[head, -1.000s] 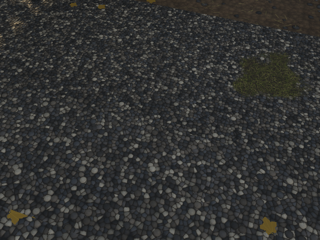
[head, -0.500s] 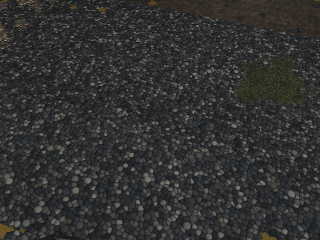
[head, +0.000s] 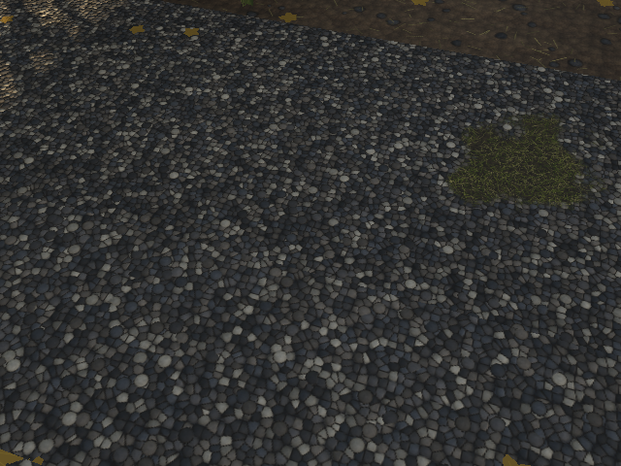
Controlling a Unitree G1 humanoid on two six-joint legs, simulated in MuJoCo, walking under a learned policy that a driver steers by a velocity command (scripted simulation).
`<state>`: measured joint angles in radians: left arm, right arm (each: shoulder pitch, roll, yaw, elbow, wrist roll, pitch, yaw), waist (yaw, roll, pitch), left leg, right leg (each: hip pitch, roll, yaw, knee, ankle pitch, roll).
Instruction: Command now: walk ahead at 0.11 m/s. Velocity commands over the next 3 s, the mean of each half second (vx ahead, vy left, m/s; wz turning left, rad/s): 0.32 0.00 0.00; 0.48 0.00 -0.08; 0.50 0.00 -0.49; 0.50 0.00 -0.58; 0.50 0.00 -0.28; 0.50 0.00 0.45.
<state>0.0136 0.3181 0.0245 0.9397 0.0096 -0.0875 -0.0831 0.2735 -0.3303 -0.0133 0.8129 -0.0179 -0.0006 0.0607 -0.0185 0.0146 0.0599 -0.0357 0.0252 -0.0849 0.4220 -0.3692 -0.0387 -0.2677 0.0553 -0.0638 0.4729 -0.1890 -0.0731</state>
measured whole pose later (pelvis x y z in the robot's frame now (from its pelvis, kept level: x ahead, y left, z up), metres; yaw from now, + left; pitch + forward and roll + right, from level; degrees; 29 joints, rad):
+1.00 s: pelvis +0.42 -0.05 -0.15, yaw -3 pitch +0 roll +0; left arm 0.39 0.24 0.03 1.00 0.08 -0.07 -0.08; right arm 0.38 -0.24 0.02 0.94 -0.06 -0.09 0.06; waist -0.03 0.01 0.04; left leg -0.58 0.03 -0.04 1.70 -0.55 0.02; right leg -0.31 0.04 -0.03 0.57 -0.27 -0.09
